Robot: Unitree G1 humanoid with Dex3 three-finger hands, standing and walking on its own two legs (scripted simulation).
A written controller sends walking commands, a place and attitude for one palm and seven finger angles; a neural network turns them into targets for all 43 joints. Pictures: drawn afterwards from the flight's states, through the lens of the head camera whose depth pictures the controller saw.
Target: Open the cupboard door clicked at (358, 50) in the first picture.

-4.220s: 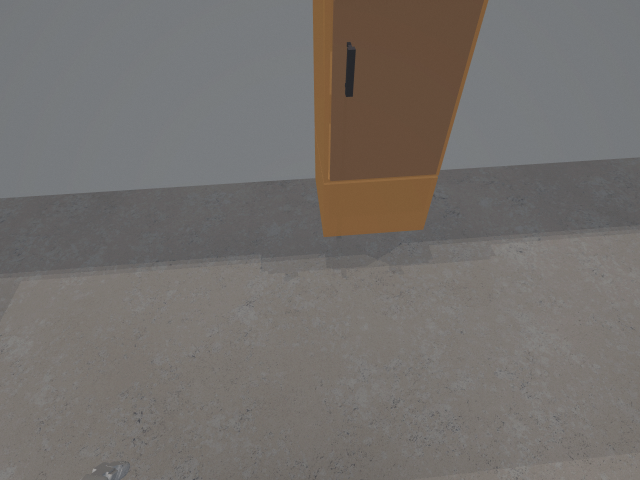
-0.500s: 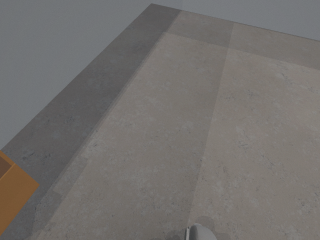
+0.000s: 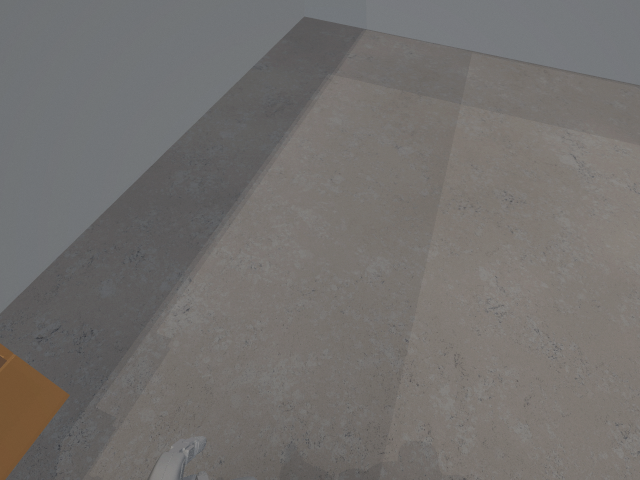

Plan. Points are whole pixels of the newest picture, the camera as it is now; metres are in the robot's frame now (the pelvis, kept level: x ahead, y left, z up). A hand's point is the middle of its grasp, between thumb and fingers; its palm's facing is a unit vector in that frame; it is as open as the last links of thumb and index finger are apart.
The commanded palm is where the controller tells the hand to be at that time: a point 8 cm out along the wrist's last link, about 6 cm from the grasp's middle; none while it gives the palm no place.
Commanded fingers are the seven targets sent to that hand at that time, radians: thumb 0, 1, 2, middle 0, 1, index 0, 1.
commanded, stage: turn to face it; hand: left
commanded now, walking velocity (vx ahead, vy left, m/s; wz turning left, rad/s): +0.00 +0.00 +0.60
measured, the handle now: out of the picture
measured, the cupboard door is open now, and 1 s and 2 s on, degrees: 0 0 0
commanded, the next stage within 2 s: take the last steps up to it in 1.82 s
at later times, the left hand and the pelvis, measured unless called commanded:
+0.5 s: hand out of the picture +0.03 +0.25 -0.15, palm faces +0.29 -0.92 -0.27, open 7.4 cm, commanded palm none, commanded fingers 0.00 0.90 0.90 -0.20 -0.30 -0.20 -0.30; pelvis +0.00 +0.01 +0.02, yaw +15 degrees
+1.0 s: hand out of the picture -0.08 +0.14 -0.13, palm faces +0.57 -0.77 -0.28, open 7.4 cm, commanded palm none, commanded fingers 0.00 0.90 0.90 -0.20 -0.30 -0.20 -0.30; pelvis -0.01 -0.05 +0.02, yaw +36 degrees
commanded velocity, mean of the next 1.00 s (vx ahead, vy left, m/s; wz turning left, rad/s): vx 0.00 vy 0.00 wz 0.60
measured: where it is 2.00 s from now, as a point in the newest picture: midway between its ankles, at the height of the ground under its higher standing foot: outside the picture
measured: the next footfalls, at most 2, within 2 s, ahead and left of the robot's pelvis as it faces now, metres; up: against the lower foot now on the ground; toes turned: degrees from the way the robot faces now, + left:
left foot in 0.02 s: +0.06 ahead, +0.10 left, +0.00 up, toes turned +11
right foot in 0.68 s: +0.07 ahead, -0.14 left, +0.00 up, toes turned +22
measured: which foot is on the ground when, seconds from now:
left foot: up 0.00-0.00, down 0.02-0.66, up 0.68-1.00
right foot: down 0.00-0.04, up 0.06-0.66, down 0.68-1.00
